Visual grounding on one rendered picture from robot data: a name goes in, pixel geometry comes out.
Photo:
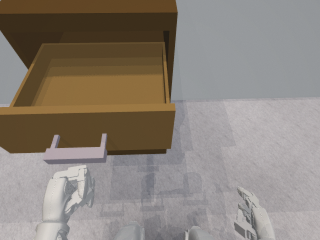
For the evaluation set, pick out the cabinet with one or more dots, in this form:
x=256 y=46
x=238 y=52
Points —
x=27 y=24

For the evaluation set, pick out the left robot hand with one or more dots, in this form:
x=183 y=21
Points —
x=75 y=183

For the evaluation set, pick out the right robot shin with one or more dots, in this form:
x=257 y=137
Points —
x=195 y=227

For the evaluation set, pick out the right robot hand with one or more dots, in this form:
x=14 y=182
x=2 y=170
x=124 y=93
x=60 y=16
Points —
x=258 y=224

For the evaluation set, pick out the drawer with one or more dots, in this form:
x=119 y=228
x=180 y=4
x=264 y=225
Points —
x=80 y=91

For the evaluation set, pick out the left robot thigh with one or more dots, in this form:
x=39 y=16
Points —
x=130 y=232

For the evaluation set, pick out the handle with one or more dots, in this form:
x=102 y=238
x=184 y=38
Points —
x=76 y=155

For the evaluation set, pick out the left robot forearm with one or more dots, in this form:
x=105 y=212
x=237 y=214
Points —
x=52 y=230

